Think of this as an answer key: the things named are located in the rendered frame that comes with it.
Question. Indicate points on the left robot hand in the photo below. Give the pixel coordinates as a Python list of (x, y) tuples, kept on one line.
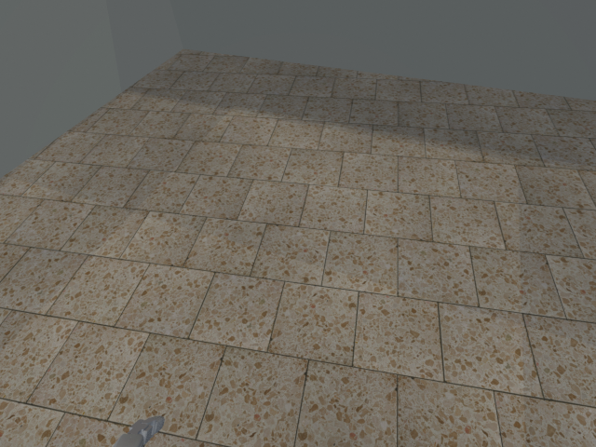
[(141, 432)]

